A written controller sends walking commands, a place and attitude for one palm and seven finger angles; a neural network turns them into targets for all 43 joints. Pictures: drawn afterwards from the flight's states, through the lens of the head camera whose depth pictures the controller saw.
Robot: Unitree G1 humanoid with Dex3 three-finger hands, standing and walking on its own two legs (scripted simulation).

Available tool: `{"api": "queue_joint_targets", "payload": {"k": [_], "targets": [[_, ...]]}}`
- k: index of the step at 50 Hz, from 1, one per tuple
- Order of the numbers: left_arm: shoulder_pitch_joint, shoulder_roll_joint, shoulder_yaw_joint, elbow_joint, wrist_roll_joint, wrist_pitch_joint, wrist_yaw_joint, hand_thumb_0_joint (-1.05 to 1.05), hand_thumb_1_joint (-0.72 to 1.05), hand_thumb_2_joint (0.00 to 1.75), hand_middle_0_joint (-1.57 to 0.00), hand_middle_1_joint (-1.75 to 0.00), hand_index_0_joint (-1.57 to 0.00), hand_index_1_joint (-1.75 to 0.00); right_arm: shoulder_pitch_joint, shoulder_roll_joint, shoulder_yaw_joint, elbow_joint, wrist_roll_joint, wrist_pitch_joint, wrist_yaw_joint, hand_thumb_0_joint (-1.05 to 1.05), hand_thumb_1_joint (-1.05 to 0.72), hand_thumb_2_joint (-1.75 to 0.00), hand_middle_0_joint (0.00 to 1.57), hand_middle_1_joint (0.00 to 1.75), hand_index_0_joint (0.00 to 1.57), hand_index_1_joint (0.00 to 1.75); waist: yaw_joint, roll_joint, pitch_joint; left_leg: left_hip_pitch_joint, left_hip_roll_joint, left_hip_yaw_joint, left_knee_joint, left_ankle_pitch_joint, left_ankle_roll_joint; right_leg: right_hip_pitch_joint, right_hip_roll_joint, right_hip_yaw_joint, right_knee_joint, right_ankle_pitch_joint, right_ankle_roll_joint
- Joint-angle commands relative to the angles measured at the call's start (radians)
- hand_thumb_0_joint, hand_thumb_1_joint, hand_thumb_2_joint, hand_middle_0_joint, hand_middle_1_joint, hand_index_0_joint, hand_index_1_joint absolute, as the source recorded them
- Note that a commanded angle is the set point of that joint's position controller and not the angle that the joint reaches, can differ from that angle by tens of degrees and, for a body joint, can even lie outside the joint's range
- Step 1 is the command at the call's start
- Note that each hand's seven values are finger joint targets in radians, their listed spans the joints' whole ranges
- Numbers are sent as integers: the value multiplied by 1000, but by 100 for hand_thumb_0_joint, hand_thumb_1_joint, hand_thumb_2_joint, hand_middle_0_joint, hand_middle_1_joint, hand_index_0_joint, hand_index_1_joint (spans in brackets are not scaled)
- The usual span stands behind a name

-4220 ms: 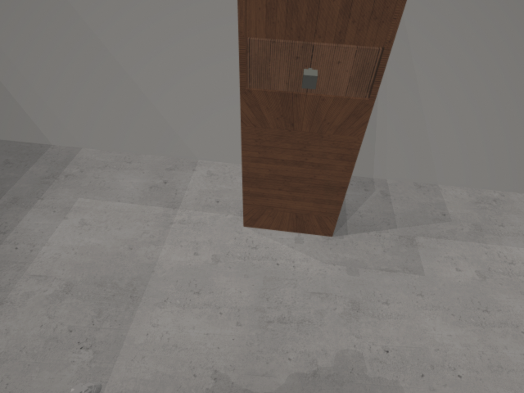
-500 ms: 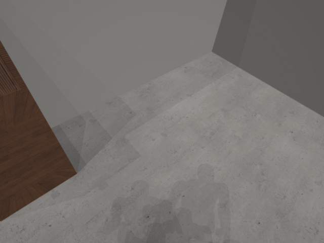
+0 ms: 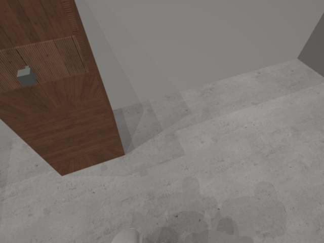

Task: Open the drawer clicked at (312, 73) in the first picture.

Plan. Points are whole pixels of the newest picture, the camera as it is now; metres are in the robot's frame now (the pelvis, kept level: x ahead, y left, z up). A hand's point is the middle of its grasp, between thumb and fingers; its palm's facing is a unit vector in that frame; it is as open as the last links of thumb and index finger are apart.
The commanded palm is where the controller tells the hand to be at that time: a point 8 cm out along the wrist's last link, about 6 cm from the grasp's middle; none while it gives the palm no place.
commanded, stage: turn to face it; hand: left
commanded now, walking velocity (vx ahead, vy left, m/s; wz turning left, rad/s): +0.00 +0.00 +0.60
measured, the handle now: (27, 73) +0.63 +0.52 +0.04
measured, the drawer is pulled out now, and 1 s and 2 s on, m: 0.00 0.00 0.00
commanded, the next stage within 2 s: take the last steps up to it in 0.60 s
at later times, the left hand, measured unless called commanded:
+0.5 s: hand out of the picture +0.03 +0.25 -0.16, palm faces +0.27 -0.93 -0.26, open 7.4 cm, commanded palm none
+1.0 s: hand out of the picture -0.08 +0.18 -0.16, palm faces +0.48 -0.85 -0.21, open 7.3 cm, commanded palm none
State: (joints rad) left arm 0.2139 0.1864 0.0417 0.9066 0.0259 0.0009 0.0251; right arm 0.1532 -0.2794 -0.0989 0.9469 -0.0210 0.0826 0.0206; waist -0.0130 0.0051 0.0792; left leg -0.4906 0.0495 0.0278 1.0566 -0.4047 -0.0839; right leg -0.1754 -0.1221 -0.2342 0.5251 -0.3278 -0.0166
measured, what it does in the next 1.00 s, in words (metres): steps on the spot, turning left: left foot, then right foot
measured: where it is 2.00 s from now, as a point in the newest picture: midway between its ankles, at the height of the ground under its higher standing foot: (139, 237)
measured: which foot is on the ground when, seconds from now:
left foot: up 0.00-0.14, down 0.16-0.60, up 0.62-1.00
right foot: down 0.00-0.16, up 0.18-0.58, down 0.60-1.00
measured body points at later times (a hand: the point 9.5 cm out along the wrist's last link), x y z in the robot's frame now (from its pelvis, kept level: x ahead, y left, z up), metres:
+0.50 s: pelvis +0.01 +0.03 +0.00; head +0.03 +0.04 +0.45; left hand +0.02 +0.30 -0.14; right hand +0.15 -0.18 -0.14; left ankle +0.01 +0.14 -0.74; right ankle +0.03 -0.11 -0.70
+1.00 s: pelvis +0.02 +0.02 +0.01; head +0.02 +0.02 +0.46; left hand -0.10 +0.22 -0.15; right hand +0.16 -0.19 -0.15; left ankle -0.04 +0.15 -0.70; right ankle +0.04 -0.10 -0.74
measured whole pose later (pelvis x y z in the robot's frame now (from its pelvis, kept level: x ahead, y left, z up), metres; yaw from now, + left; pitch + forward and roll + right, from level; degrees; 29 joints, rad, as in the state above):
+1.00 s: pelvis +0.02 +0.02 +0.01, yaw +24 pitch -1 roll +1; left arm 0.37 0.17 0.04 1.05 0.04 -0.04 0.01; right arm 0.24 -0.21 -0.07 1.04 -0.03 0.05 0.03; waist 0.05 -0.01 0.01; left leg -0.36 0.07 0.06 0.80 -0.37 -0.04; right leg -0.13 -0.09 -0.20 0.41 -0.26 0.00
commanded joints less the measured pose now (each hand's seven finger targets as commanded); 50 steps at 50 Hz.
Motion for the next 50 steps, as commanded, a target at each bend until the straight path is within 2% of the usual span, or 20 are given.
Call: {"api": "queue_joint_targets", "payload": {"k": [1,4,6,7,8,9,11,14,19,24,27,28,29,30,31,32,33,35,44,50], "targets": [[71,226,55,-50,5,-5,6,0,90,90,-20,-30,-20,-30,-97,-18,19,-120,3,-29,13,0,-90,-90,20,30,20,30,50,-218,-57,2,-5,73,-176,2,15,86,-239,106,-117,596,-90],[72,249,65,-46,7,3,3,0,90,90,-20,-30,-20,-30,-95,-31,25,-138,6,-39,12,0,-90,-90,20,30,20,30,53,-228,-84,96,-9,104,-318,1,39,80,-264,88,-63,573,-78],[65,261,71,-44,-1,6,-3,0,90,90,-20,-30,-20,-30,-26,-63,18,-130,0,-50,8,0,-90,-90,20,30,20,30,9,-176,-123,249,-27,129,-505,135,54,33,-246,31,62,546,-30],[66,244,70,-53,-8,7,-8,0,90,90,-20,-30,-20,-30,62,-127,0,-111,-3,-61,6,0,-90,-90,20,30,20,30,-41,-47,-190,448,31,46,-623,308,89,-89,-215,12,262,455,19],[57,173,55,-97,-18,7,-19,0,90,90,-20,-30,-20,-30,133,-257,-32,-104,-7,-71,0,0,-90,-90,20,30,20,30,-75,304,-226,614,329,-349,-658,729,232,-393,-51,1,524,-213,107],[-11,171,39,-131,-8,18,-10,0,90,90,-20,-30,-20,-30,196,-286,-29,-81,10,-62,-5,0,-90,-90,20,30,20,30,-94,225,-229,554,405,-356,-664,829,306,-408,-29,118,623,-359,100],[-36,166,48,-102,-13,27,-2,0,90,90,-20,-30,-20,-30,100,-227,-18,-95,4,-69,-29,0,-90,-90,20,30,20,30,-65,246,-164,443,325,-324,-686,644,294,-443,-32,209,688,-257,101],[36,166,54,-44,-8,31,-18,0,90,90,-20,-30,-20,-30,-29,-145,11,-128,2,-78,-30,0,-90,-90,20,30,20,30,8,160,-110,318,200,-186,-712,565,232,-352,-20,204,653,-87,104],[26,142,45,-45,-9,35,-12,0,90,90,-20,-30,-20,-30,16,-131,8,-105,2,-76,-30,0,-90,-90,20,30,20,30,-5,111,-106,328,197,-221,-737,501,257,-315,10,202,502,-86,109],[1,104,34,-63,-14,26,-6,0,90,90,-20,-30,-20,-30,33,-124,2,-83,-7,-65,-28,0,-90,-90,20,30,20,30,-11,155,-102,294,186,-271,-709,506,263,-204,59,187,280,-122,91],[80,98,33,-40,-19,12,0,0,90,90,-20,-30,-20,-30,14,-110,0,-79,-3,-62,-27,0,-90,-90,20,30,20,30,31,139,-130,240,152,-268,-639,512,229,-48,88,173,50,20,80],[111,110,36,-30,-17,2,2,0,90,90,-20,-30,-20,-30,12,-94,0,-78,4,-63,-25,0,-90,-90,20,30,20,30,47,95,-143,199,112,-241,-583,450,188,41,73,174,-94,126,78],[116,172,45,-28,-6,-11,9,0,90,90,-20,-30,-20,-30,36,-44,5,-77,14,-64,-19,0,-90,-90,20,30,20,30,47,-50,-146,79,34,-173,-459,283,126,151,-60,308,-198,175,42],[113,254,60,-32,6,-17,13,0,90,90,-20,-30,-20,-30,37,20,19,-102,14,-64,-16,0,-90,-90,20,30,20,30,49,-302,-114,-67,-103,-33,-265,-86,59,159,-299,536,-241,307,-70],[113,252,62,-43,-3,-16,14,0,90,90,-20,-30,-20,-30,13,-26,6,-101,3,-47,-23,0,-90,-90,20,30,20,30,68,-287,-126,-34,-65,-100,-100,-181,62,44,-353,545,-251,335,-140],[66,224,57,-44,-2,-13,14,0,90,90,-20,-30,-20,-30,-1,-26,-1,-82,2,-37,-21,0,-90,-90,20,30,20,30,48,-239,-73,-40,-63,-106,29,-138,62,-19,-302,508,-254,305,-148],[23,191,47,-49,-4,-13,13,0,90,90,-20,-30,-20,-30,23,-23,-3,-53,1,-32,-16,0,-90,-90,20,30,20,30,21,-159,-45,-51,-52,-102,108,-67,56,-36,-248,426,-243,287,-130],[-21,150,36,-54,-4,-17,14,0,90,90,-20,-30,-20,-30,76,-4,1,-16,-1,-30,-10,0,-90,-90,20,30,20,30,-6,-147,-28,-45,-32,-78,142,24,42,-45,-186,299,-228,309,-93],[189,147,38,71,7,-52,2,0,90,90,-20,-30,-20,-30,-18,16,18,-16,-10,-56,11,0,-90,-90,20,30,20,30,81,-142,10,-97,41,3,-125,50,37,98,-241,346,-366,-105,-111],[212,165,38,136,11,-48,-9,0,90,90,-20,-30,-20,-30,11,52,38,-8,-2,-84,14,0,-90,-90,20,30,20,30,65,-165,-2,121,8,85,-423,18,77,19,-212,272,-334,-97,-109]]}}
